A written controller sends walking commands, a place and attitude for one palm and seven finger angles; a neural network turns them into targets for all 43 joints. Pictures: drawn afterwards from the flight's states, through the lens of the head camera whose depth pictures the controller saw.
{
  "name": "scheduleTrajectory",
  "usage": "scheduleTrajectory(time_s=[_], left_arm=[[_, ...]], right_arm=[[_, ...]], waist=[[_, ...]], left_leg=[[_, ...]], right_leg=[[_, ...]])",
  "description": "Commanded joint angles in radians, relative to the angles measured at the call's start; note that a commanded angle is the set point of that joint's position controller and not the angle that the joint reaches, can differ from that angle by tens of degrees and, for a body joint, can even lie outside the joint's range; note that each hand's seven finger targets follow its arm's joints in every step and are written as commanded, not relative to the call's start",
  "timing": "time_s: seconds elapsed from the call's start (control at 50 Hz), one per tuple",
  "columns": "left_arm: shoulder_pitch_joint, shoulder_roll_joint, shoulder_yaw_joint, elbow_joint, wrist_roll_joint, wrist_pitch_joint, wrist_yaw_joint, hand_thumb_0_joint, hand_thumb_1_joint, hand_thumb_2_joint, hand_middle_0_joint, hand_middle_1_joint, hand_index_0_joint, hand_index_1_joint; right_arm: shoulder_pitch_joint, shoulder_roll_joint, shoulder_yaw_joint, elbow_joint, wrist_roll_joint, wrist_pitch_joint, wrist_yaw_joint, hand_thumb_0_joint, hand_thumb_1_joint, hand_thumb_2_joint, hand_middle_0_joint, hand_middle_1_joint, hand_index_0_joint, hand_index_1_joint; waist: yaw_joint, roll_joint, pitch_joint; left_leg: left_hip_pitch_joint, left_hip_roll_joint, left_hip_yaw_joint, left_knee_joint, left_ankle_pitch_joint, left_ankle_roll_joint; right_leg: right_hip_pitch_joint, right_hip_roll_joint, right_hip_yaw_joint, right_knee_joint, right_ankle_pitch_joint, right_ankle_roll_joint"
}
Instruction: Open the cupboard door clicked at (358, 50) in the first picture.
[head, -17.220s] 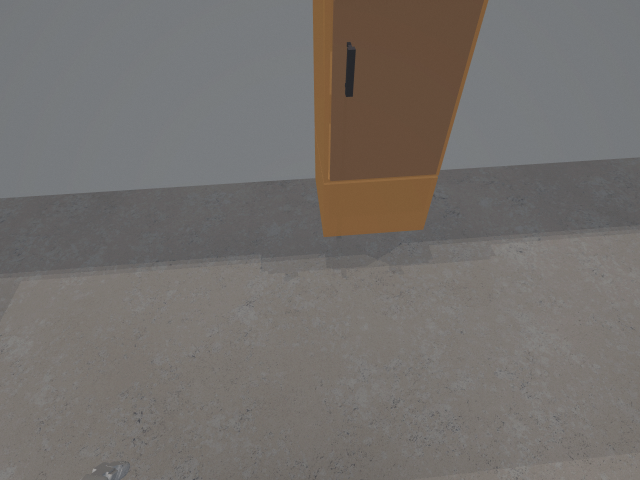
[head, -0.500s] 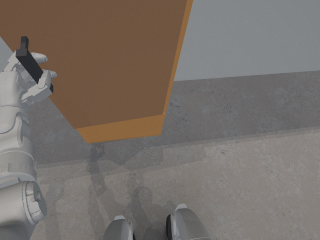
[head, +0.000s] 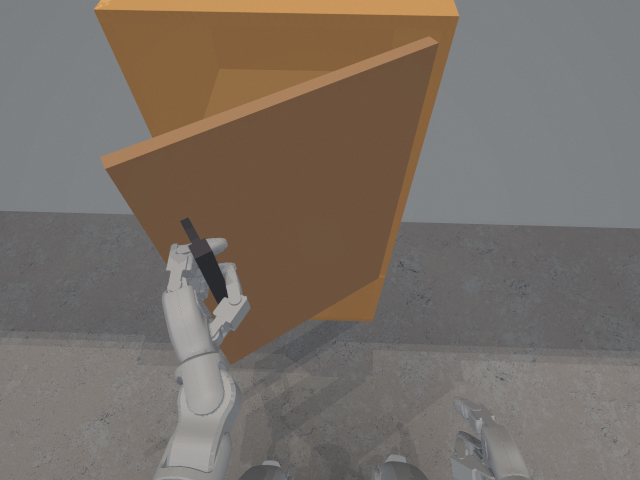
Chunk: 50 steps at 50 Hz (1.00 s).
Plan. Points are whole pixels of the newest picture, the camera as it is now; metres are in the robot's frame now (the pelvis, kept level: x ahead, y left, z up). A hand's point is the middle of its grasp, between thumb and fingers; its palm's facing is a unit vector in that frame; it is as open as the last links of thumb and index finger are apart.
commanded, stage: pull the door open along its arc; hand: left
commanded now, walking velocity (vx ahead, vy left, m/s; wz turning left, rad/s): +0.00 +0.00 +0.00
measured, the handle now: (207, 265) +0.36 +0.17 +0.04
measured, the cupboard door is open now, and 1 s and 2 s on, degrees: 34 47 47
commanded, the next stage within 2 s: open thumb and fingers to let go in 0.14 s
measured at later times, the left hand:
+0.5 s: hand (284, 343) +0.27 +0.06 +0.05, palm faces +0.45 -0.89 -0.04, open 7.2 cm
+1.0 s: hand (281, 346) +0.26 +0.07 +0.05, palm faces +0.38 -0.92 +0.00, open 14.8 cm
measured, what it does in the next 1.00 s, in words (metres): stands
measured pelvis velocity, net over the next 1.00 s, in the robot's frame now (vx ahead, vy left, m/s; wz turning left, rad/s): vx -0.03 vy -0.03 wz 0.03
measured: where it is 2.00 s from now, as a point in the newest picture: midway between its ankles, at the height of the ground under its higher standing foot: outside the picture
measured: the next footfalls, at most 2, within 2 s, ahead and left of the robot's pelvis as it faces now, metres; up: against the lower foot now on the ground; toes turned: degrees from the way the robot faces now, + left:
none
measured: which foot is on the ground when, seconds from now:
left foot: down 0.00-1.00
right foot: down 0.00-1.00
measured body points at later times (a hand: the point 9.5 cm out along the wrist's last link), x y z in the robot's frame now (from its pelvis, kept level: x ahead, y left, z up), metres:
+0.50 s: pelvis -0.01 -0.04 +0.00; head +0.04 -0.06 +0.44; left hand +0.24 +0.11 +0.05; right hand +0.18 -0.25 -0.11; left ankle -0.03 +0.11 -0.68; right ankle +0.02 -0.12 -0.68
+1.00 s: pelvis -0.03 -0.03 +0.00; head +0.01 -0.04 +0.44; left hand +0.24 +0.11 +0.05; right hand +0.15 -0.25 -0.11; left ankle -0.03 +0.11 -0.68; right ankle +0.02 -0.12 -0.68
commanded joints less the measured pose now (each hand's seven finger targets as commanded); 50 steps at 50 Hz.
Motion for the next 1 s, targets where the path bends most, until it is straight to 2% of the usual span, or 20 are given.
scheduleTrajectory(time_s=[0.0, 0.04, 0.06, 0.12, 0.18, 0.2, 0.22, 0.26, 0.28, 0.32, 0.38, 0.46, 0.52, 0.58, 0.62, 0.66, 0.7, 0.72, 0.76, 0.98], left_arm=[[0.036, -0.023, -0.095, -0.295, 0.05, -0.046, 0.045, 0.0, 0.9, 0.9, -0.4, -1.35, -0.4, -1.35], [0.098, -0.048, -0.13, -0.346, 0.055, -0.037, 0.06, 0.0, 0.9, 0.9, -0.4, -1.35, -0.4, -1.35], [0.157, -0.054, -0.144, -0.354, 0.062, -0.027, 0.066, 0.0, 0.9, 0.9, -0.4, -1.35, -0.4, -1.35], [0.261, -0.079, -0.184, -0.41, 0.091, -0.006, 0.079, 0.0, 0.9, 0.9, -0.4, -1.35, -0.4, -1.35], [0.175, -0.122, -0.234, -0.394, 0.111, 0.016, 0.1, 0.0, 0.9, 0.9, -0.4, -1.35, -0.4, -1.35], [0.135, -0.124, -0.231, -0.389, 0.109, 0.016, 0.11, 0.0, 0.9, 0.9, -0.4, -1.35, -0.4, -1.35], [0.031, -0.098, -0.203, -0.364, 0.106, 0.017, 0.127, 0.0, 0.9, 0.9, -0.4, -1.35, -0.4, -1.35], [0.035, -0.071, -0.155, -0.327, 0.099, 0.015, 0.138, 0.0, 0.76, 0.84, -0.39, -1.335, -0.39, -1.335], [0.06, -0.084, -0.159, -0.308, 0.091, 0.016, 0.132, 0.0, 0.69, 0.81, -0.385, -1.327, -0.385, -1.327], [0.064, -0.063, -0.141, -0.338, 0.083, 0.008, 0.125, 0.0, 0.55, 0.75, -0.375, -1.313, -0.375, -1.313], [0.081, -0.056, -0.142, -0.333, 0.075, 0.005, 0.106, 0.0, 0.34, 0.66, -0.36, -1.29, -0.36, -1.29], [0.024, -0.028, -0.13, -0.316, 0.074, -0.02, 0.086, 0.0, 0.06, 0.54, -0.34, -1.26, -0.34, -1.26], [-0.048, -0.019, -0.125, -0.294, 0.061, -0.043, 0.068, 0.0, -0.15, 0.45, -0.325, -1.237, -0.325, -1.237], [-0.07, 0.003, -0.088, -0.251, 0.029, -0.053, 0.051, 0.0, -0.36, 0.36, -0.31, -1.215, -0.31, -1.215], [-0.069, 0.019, -0.061, -0.242, 0.015, -0.06, 0.044, 0.0, -0.5, 0.3, -0.3, -1.2, -0.3, -1.2], [-0.061, 0.016, -0.064, -0.241, 0.013, -0.06, 0.04, 0.0, -0.5, 0.3, -0.3, -1.2, -0.3, -1.2], [-0.071, 0.001, -0.073, -0.22, 0.006, -0.061, 0.043, 0.0, -0.5, 0.3, -0.283, -1.1, -0.283, -1.1], [-0.081, -0.009, -0.082, -0.225, 0.005, -0.062, 0.046, 0.0, -0.5, 0.3, -0.275, -1.05, -0.275, -1.05], [-0.088, 0.012, -0.063, -0.218, 0.01, -0.062, 0.054, 0.0, -0.5, 0.3, -0.258, -0.95, -0.258, -0.95], [-0.11, -0.015, -0.071, -0.188, 0.032, -0.057, 0.099, 0.0, -0.5, 0.3, -0.167, -0.4, -0.167, -0.4]], right_arm=[[0.003, -0.104, -0.044, -0.134, 0.0, -0.047, -0.021, 0.0, -0.9, -0.9, 0.2, 0.3, 0.2, 0.3], [-0.018, -0.093, -0.036, -0.145, -0.003, -0.058, -0.024, 0.0, -0.9, -0.9, 0.2, 0.3, 0.2, 0.3], [-0.025, -0.089, -0.033, -0.152, -0.003, -0.063, -0.026, 0.0, -0.9, -0.9, 0.2, 0.3, 0.2, 0.3], [-0.051, -0.076, -0.023, -0.161, -0.01, -0.076, -0.026, 0.0, -0.9, -0.9, 0.2, 0.3, 0.2, 0.3], [-0.07, -0.071, -0.015, -0.151, -0.016, -0.095, -0.033, 0.0, -0.9, -0.9, 0.2, 0.3, 0.2, 0.3], [-0.073, -0.073, -0.016, -0.143, -0.016, -0.1, -0.035, 0.0, -0.9, -0.9, 0.2, 0.3, 0.2, 0.3], [-0.074, -0.077, -0.015, -0.127, -0.02, -0.103, -0.042, 0.0, -0.9, -0.9, 0.2, 0.3, 0.2, 0.3], [-0.068, -0.074, -0.021, -0.114, -0.021, -0.107, -0.052, 0.0, -0.9, -0.9, 0.2, 0.3, 0.2, 0.3], [-0.072, -0.072, -0.023, -0.114, -0.02, -0.107, -0.054, 0.0, -0.9, -0.9, 0.2, 0.3, 0.2, 0.3], [-0.06, -0.07, -0.028, -0.115, -0.018, -0.11, -0.056, 0.0, -0.9, -0.9, 0.2, 0.3, 0.2, 0.3], [-0.05, -0.071, -0.029, -0.112, -0.015, -0.113, -0.06, 0.0, -0.9, -0.9, 0.2, 0.3, 0.2, 0.3], [-0.058, -0.076, -0.03, -0.1, -0.013, -0.118, -0.066, 0.0, -0.9, -0.9, 0.2, 0.3, 0.2, 0.3], [-0.066, -0.08, -0.032, -0.09, -0.014, -0.128, -0.071, 0.0, -0.9, -0.9, 0.2, 0.3, 0.2, 0.3], [-0.067, -0.086, -0.032, -0.085, -0.009, -0.132, -0.075, 0.0, -0.9, -0.9, 0.2, 0.3, 0.2, 0.3], [-0.07, -0.086, -0.035, -0.084, -0.007, -0.132, -0.077, 0.0, -0.9, -0.9, 0.2, 0.3, 0.2, 0.3], [-0.065, -0.09, -0.036, -0.089, -0.005, -0.13, -0.074, 0.0, -0.9, -0.9, 0.2, 0.3, 0.2, 0.3], [-0.066, -0.091, -0.037, -0.089, -0.002, -0.129, -0.073, 0.0, -0.9, -0.9, 0.2, 0.3, 0.2, 0.3], [-0.067, -0.091, -0.035, -0.091, -0.004, -0.129, -0.07, 0.0, -0.9, -0.9, 0.2, 0.3, 0.2, 0.3], [-0.067, -0.095, -0.037, -0.095, -0.005, -0.128, -0.07, 0.0, -0.9, -0.9, 0.2, 0.3, 0.2, 0.3], [-0.079, -0.092, -0.03, -0.108, -0.011, -0.116, -0.062, 0.0, -0.9, -0.9, 0.2, 0.3, 0.2, 0.3]], waist=[[-0.011, -0.058, -0.268], [-0.005, -0.052, -0.258], [-0.006, -0.082, -0.24], [0.006, -0.068, -0.234], [-0.02, -0.06, -0.182], [-0.023, -0.06, -0.187], [-0.035, -0.069, -0.187], [-0.021, -0.117, -0.212], [-0.012, -0.124, -0.225], [-0.004, -0.106, -0.273], [-0.014, -0.134, -0.27], [-0.035, -0.154, -0.213], [-0.04, -0.133, -0.205], [-0.037, -0.157, -0.204], [-0.026, -0.144, -0.222], [-0.021, -0.128, -0.236], [-0.027, -0.144, -0.211], [-0.025, -0.129, -0.213], [-0.023, -0.152, -0.224], [-0.007, -0.111, -0.195]], left_leg=[[0.103, -0.01, -0.019, -0.149, 0.391, -0.02], [0.1, -0.015, -0.02, -0.15, 0.372, -0.019], [0.094, -0.015, -0.025, -0.151, 0.363, -0.017], [0.081, -0.022, -0.022, -0.144, 0.344, -0.017], [0.05, -0.026, -0.032, -0.117, 0.293, -0.014], [0.048, -0.027, -0.035, -0.107, 0.278, -0.016], [0.035, -0.03, -0.038, -0.09, 0.262, -0.016], [0.018, -0.036, -0.038, -0.087, 0.246, -0.018], [0.014, -0.038, -0.033, -0.087, 0.246, -0.019], [0.02, -0.041, -0.027, -0.085, 0.266, -0.019], [-0.001, -0.04, -0.028, -0.082, 0.26, -0.019], [-0.033, -0.038, -0.034, -0.075, 0.195, -0.014], [-0.044, -0.039, -0.034, -0.065, 0.154, -0.011], [-0.064, -0.042, -0.034, -0.063, 0.128, -0.011], [-0.065, -0.043, -0.031, -0.066, 0.127, -0.012], [-0.051, -0.043, -0.029, -0.075, 0.141, -0.01], [-0.05, -0.042, -0.028, -0.079, 0.135, -0.01], [-0.045, -0.044, -0.028, -0.083, 0.136, -0.009], [-0.047, -0.043, -0.029, -0.084, 0.138, -0.007], [-0.02, -0.042, -0.025, -0.118, 0.122, -0.007]], right_leg=[[0.333, 0.026, -0.009, -0.097, 0.38, -0.029], [0.342, 0.023, -0.009, -0.102, 0.37, -0.029], [0.345, 0.026, -0.009, -0.11, 0.363, -0.03], [0.347, 0.022, -0.008, -0.103, 0.356, -0.033], [0.287, 0.017, 0.002, -0.109, 0.307, -0.029], [0.271, 0.016, 0.005, -0.107, 0.281, -0.029], [0.248, 0.012, 0.014, -0.108, 0.265, -0.025], [0.277, 0.009, 0.033, -0.123, 0.249, -0.023], [0.297, 0.003, 0.042, -0.127, 0.26, -0.02], [0.347, -0.007, 0.065, -0.13, 0.321, -0.014], [0.384, -0.022, 0.091, -0.145, 0.363, -0.001], [0.355, -0.038, 0.134, -0.188, 0.242, 0.007], [0.327, -0.047, 0.157, -0.206, 0.137, 0.009], [0.334, -0.053, 0.174, -0.227, 0.076, 0.011], [0.35, -0.055, 0.185, -0.231, 0.066, 0.01], [0.351, -0.048, 0.168, -0.222, 0.078, 0.003], [0.333, -0.046, 0.158, -0.224, 0.058, 0.003], [0.33, -0.043, 0.15, -0.221, 0.052, 0.001], [0.334, -0.039, 0.147, -0.218, 0.044, -0.001], [0.277, -0.012, 0.078, -0.185, 0.021, -0.016]])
